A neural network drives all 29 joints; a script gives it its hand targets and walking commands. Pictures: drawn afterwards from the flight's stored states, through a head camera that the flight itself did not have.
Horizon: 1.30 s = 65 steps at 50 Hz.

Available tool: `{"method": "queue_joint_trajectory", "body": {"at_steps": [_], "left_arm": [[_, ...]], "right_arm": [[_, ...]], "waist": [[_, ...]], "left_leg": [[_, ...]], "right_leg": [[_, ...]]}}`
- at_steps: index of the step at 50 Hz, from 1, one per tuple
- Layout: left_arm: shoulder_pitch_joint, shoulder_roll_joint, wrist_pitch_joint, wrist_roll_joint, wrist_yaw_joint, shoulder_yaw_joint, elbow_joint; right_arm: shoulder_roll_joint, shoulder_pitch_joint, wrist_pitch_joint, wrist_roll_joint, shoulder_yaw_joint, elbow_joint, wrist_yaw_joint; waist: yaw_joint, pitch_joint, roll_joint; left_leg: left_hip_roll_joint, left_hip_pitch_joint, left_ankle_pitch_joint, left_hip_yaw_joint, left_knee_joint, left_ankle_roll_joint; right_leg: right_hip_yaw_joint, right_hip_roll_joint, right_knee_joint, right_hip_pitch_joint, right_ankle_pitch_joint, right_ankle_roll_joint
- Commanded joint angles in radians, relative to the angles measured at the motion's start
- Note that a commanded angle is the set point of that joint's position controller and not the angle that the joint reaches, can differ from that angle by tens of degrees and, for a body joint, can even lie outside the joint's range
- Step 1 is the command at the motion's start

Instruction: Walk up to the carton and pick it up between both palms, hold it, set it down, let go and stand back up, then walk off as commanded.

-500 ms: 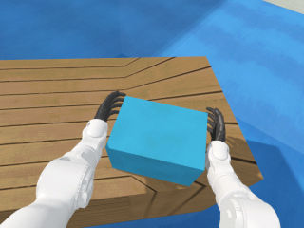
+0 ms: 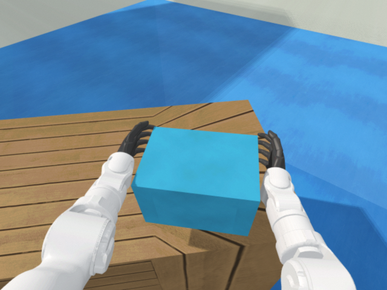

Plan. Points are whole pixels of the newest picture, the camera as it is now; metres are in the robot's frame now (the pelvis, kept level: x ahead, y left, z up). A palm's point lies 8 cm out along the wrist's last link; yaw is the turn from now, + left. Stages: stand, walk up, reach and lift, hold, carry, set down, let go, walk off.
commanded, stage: reach and lift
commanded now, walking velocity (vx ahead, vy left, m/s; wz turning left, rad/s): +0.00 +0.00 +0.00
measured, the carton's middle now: (199, 180) +0.36 -0.03 +0.04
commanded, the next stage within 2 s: hold in 1.92 s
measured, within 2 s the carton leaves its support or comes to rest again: neither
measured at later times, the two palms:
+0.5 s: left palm (119, 149) +0.39 +0.13 +0.13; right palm (277, 153) +0.35 -0.19 +0.12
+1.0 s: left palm (113, 145) +0.38 +0.13 +0.16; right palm (278, 138) +0.37 -0.19 +0.15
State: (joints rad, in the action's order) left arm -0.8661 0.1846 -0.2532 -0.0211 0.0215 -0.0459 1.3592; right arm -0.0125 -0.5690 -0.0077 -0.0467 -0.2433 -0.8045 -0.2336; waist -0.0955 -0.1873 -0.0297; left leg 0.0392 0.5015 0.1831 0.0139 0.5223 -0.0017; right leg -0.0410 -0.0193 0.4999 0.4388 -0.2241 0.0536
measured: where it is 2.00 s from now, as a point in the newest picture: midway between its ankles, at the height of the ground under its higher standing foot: outside the picture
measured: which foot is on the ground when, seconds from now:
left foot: down 0.00-1.00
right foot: down 0.00-1.00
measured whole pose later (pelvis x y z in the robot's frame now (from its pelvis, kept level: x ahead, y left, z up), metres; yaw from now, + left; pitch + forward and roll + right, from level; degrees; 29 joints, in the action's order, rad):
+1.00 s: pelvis +0.00 -0.01 +0.01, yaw +0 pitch +0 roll +0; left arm -0.60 0.09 0.38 -0.02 -0.01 0.14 0.56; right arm 0.10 -0.61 -0.31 0.09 -0.07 -0.62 -0.21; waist -0.04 -0.12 -0.02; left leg 0.04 0.25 0.14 0.02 0.40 0.02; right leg -0.04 -0.02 0.43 0.22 -0.21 0.03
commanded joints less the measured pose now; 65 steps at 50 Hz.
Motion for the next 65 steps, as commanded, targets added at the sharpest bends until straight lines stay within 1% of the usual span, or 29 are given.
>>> {"method": "queue_joint_trajectory", "body": {"at_steps": [1,4,10,11,14,16,17,18,21,23,24,26,29,31,36,37,39,40,45,46,48,49,52,53,54,58,61,63,65], "left_arm": [[-0.607,-0.699,-0.031,0.055,0.128,-0.037,-0.468],[-0.562,-0.686,0.012,0.053,0.130,-0.022,-0.514],[-0.593,-0.719,0.092,0.110,0.110,-0.092,-0.749],[-0.593,-0.721,0.108,0.112,0.107,-0.095,-0.778],[-0.601,-0.729,0.162,0.120,0.095,-0.103,-0.867],[-0.578,-0.721,0.204,0.107,0.095,-0.083,-0.860],[-0.575,-0.726,0.223,0.105,0.094,-0.085,-0.875],[-0.563,-0.724,0.245,0.096,0.093,-0.072,-0.863],[-0.559,-0.750,0.301,0.079,0.089,-0.062,-0.875],[-0.578,-0.775,0.328,0.072,0.082,-0.069,-0.894],[-0.589,-0.790,0.339,0.076,0.075,-0.082,-0.919],[-0.591,-0.814,0.363,0.070,0.066,-0.092,-0.948],[-0.565,-0.834,0.402,0.061,0.059,-0.093,-0.962],[-0.536,-0.830,0.433,0.042,0.061,-0.078,-0.964],[-0.465,-0.811,0.500,0.007,0.070,-0.056,-0.988],[-0.460,-0.808,0.509,0.006,0.070,-0.059,-1.007],[-0.444,-0.806,0.527,0.000,0.070,-0.063,-1.031],[-0.446,-0.803,0.534,-0.001,0.068,-0.069,-1.053],[-0.429,-0.800,0.575,-0.003,0.066,-0.097,-1.120],[-0.421,-0.798,0.583,-0.006,0.066,-0.096,-1.121],[-0.444,-0.801,0.594,-0.003,0.064,-0.108,-1.146],[-0.452,-0.811,0.597,0.008,0.061,-0.124,-1.171],[-0.446,-0.811,0.612,0.008,0.056,-0.129,-1.168],[-0.447,-0.810,0.618,0.009,0.055,-0.134,-1.170],[-0.440,-0.811,0.625,0.004,0.054,-0.128,-1.157],[-0.456,-0.811,0.641,0.001,0.051,-0.123,-1.158],[-0.476,-0.819,0.641,0.016,0.043,-0.139,-1.191],[-0.480,-0.818,0.648,0.012,0.039,-0.138,-1.184],[-0.467,-0.810,0.656,0.010,0.039,-0.126,-1.170]], "right_arm": [[-0.815,-0.811,0.062,0.089,0.607,0.323,0.156],[-0.812,-0.787,0.028,0.112,0.633,0.333,0.153],[-0.825,-0.800,-0.029,0.185,0.712,0.455,0.145],[-0.819,-0.796,-0.041,0.191,0.714,0.469,0.143],[-0.805,-0.796,-0.078,0.217,0.727,0.499,0.143],[-0.773,-0.784,-0.104,0.217,0.703,0.474,0.147],[-0.762,-0.792,-0.111,0.222,0.702,0.484,0.150],[-0.746,-0.803,-0.119,0.224,0.691,0.471,0.154],[-0.708,-0.845,-0.131,0.239,0.666,0.467,0.167],[-0.696,-0.878,-0.130,0.249,0.653,0.472,0.178],[-0.699,-0.903,-0.127,0.260,0.660,0.494,0.183],[-0.692,-0.921,-0.128,0.273,0.656,0.500,0.189],[-0.684,-0.945,-0.134,0.283,0.660,0.519,0.197],[-0.671,-0.940,-0.144,0.287,0.653,0.509,0.199],[-0.641,-0.927,-0.162,0.303,0.654,0.521,0.192],[-0.648,-0.940,-0.162,0.313,0.668,0.546,0.190],[-0.642,-0.939,-0.168,0.324,0.678,0.558,0.188],[-0.645,-0.943,-0.169,0.332,0.689,0.572,0.188],[-0.634,-0.926,-0.189,0.353,0.703,0.598,0.180],[-0.629,-0.931,-0.192,0.354,0.707,0.605,0.179],[-0.625,-0.926,-0.199,0.354,0.695,0.593,0.180],[-0.625,-0.933,-0.199,0.359,0.701,0.612,0.181],[-0.620,-0.945,-0.205,0.361,0.700,0.618,0.181],[-0.614,-0.945,-0.208,0.359,0.693,0.616,0.180],[-0.615,-0.956,-0.210,0.361,0.693,0.615,0.181],[-0.611,-0.977,-0.216,0.361,0.678,0.599,0.184],[-0.623,-0.992,-0.217,0.372,0.689,0.618,0.186],[-0.617,-0.994,-0.223,0.373,0.685,0.599,0.186],[-0.617,-0.998,-0.226,0.374,0.685,0.599,0.186]], "waist": [[0.099,-0.509,0.056],[0.114,-0.481,0.074],[0.122,-0.558,0.056],[0.120,-0.549,0.053],[0.131,-0.530,0.047],[0.137,-0.453,0.053],[0.143,-0.447,0.052],[0.151,-0.415,0.060],[0.161,-0.370,0.061],[0.165,-0.373,0.064],[0.170,-0.395,0.063],[0.170,-0.400,0.058],[0.176,-0.394,0.076],[0.182,-0.373,0.085],[0.182,-0.350,0.103],[0.190,-0.367,0.107],[0.191,-0.364,0.110],[0.197,-0.377,0.110],[0.190,-0.374,0.103],[0.194,-0.369,0.109],[0.184,-0.362,0.094],[0.183,-0.381,0.090],[0.183,-0.371,0.090],[0.177,-0.368,0.088],[0.182,-0.356,0.089],[0.180,-0.346,0.086],[0.179,-0.378,0.083],[0.177,-0.365,0.078],[0.181,-0.354,0.090]], "left_leg": [[-0.083,-0.248,-0.165,-0.002,-0.098,-0.065],[-0.083,-0.248,-0.159,0.000,-0.111,-0.070],[-0.083,-0.312,-0.253,-0.011,-0.098,-0.048],[-0.083,-0.321,-0.258,-0.014,-0.099,-0.045],[-0.080,-0.360,-0.267,-0.019,-0.105,-0.033],[-0.076,-0.374,-0.233,-0.021,-0.120,-0.031],[-0.073,-0.393,-0.233,-0.020,-0.123,-0.028],[-0.071,-0.402,-0.220,-0.019,-0.131,-0.027],[-0.067,-0.436,-0.201,-0.017,-0.150,-0.020],[-0.065,-0.460,-0.202,-0.016,-0.155,-0.012],[-0.065,-0.475,-0.216,-0.016,-0.152,-0.009],[-0.067,-0.503,-0.236,-0.017,-0.150,0.000],[-0.069,-0.519,-0.252,-0.014,-0.148,0.002],[-0.071,-0.516,-0.242,-0.013,-0.156,-0.002],[-0.082,-0.521,-0.270,-0.008,-0.160,-0.010],[-0.083,-0.527,-0.285,-0.007,-0.155,-0.011],[-0.086,-0.533,-0.302,-0.008,-0.154,-0.012],[-0.086,-0.538,-0.310,-0.008,-0.152,-0.012],[-0.088,-0.553,-0.338,-0.012,-0.149,-0.009],[-0.087,-0.552,-0.332,-0.012,-0.149,-0.011],[-0.087,-0.553,-0.320,-0.013,-0.154,-0.007],[-0.085,-0.562,-0.333,-0.015,-0.151,-0.004],[-0.083,-0.558,-0.326,-0.016,-0.151,-0.002],[-0.082,-0.558,-0.321,-0.017,-0.152,-0.001],[-0.081,-0.554,-0.315,-0.016,-0.155,-0.003],[-0.079,-0.544,-0.289,-0.015,-0.164,-0.004],[-0.079,-0.555,-0.316,-0.015,-0.156,-0.002],[-0.077,-0.552,-0.307,-0.017,-0.156,0.000],[-0.078,-0.542,-0.302,-0.014,-0.159,-0.005]], "right_leg": [[0.011,0.029,-0.099,-0.346,0.343,-0.004],[0.008,0.025,-0.104,-0.381,0.348,0.002],[0.015,0.033,-0.104,-0.409,0.404,0.000],[0.016,0.033,-0.108,-0.406,0.399,-0.002],[0.022,0.040,-0.120,-0.388,0.370,-0.005],[0.028,0.043,-0.139,-0.351,0.300,-0.009],[0.033,0.048,-0.145,-0.336,0.275,-0.012],[0.037,0.052,-0.156,-0.323,0.233,-0.015],[0.049,0.063,-0.178,-0.295,0.164,-0.023],[0.056,0.071,-0.184,-0.285,0.147,-0.028],[0.057,0.075,-0.183,-0.286,0.155,-0.029],[0.061,0.081,-0.190,-0.275,0.155,-0.031],[0.062,0.089,-0.198,-0.276,0.162,-0.029],[0.061,0.090,-0.205,-0.286,0.153,-0.028],[0.061,0.093,-0.217,-0.329,0.191,-0.022],[0.060,0.094,-0.216,-0.345,0.206,-0.021],[0.060,0.097,-0.217,-0.355,0.223,-0.019],[0.059,0.097,-0.217,-0.360,0.230,-0.019],[0.058,0.099,-0.217,-0.370,0.258,-0.017],[0.057,0.099,-0.219,-0.368,0.249,-0.017],[0.059,0.100,-0.220,-0.361,0.230,-0.020],[0.060,0.102,-0.218,-0.360,0.238,-0.021],[0.061,0.103,-0.219,-0.352,0.227,-0.021],[0.061,0.103,-0.222,-0.348,0.221,-0.023],[0.061,0.103,-0.223,-0.347,0.211,-0.022],[0.063,0.102,-0.226,-0.343,0.188,-0.023],[0.064,0.104,-0.220,-0.347,0.214,-0.020],[0.063,0.103,-0.223,-0.337,0.202,-0.021],[0.063,0.102,-0.225,-0.342,0.200,-0.018]]}}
